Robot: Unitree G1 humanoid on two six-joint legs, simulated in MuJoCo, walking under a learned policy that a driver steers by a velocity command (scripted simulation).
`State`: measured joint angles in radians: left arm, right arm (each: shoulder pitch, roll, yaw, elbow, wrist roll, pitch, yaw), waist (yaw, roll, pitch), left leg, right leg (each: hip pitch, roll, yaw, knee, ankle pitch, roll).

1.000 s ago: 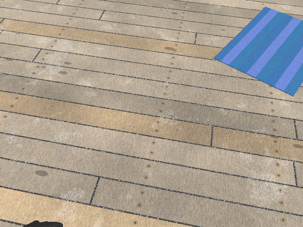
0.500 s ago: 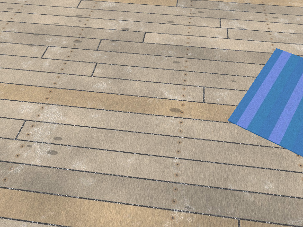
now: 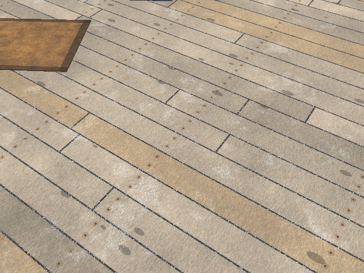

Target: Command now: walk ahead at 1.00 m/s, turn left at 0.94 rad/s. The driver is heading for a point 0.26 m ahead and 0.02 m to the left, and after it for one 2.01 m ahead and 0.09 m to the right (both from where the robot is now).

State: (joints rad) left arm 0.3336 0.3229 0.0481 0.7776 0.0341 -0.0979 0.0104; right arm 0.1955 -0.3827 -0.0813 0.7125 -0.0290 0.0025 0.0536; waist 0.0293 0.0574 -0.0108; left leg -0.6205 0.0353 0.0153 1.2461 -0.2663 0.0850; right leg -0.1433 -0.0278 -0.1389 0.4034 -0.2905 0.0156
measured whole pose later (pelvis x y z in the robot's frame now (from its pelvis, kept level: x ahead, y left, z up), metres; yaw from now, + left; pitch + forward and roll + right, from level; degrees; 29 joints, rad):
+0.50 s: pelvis +0.40 +0.05 +0.01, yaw +15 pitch -1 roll +1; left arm 0.20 0.23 0.01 0.74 0.00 -0.03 0.00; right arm 0.27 -0.24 -0.01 0.82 -0.02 -0.06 0.00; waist -0.01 -0.01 0.14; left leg -0.13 -0.14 0.07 0.39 -0.18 0.15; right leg -0.62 -0.06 0.02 0.87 -0.16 -0.02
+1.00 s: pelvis +0.49 +0.08 -0.01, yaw -9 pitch +1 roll +3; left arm 0.20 0.31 0.10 0.70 0.01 0.08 -0.01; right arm 0.13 -0.27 -0.03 0.71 -0.01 0.07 -0.05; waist 0.05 -0.02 0.08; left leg -0.35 -0.10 -0.14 0.72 -0.41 0.01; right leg -0.40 0.20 0.28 0.31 0.10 -0.05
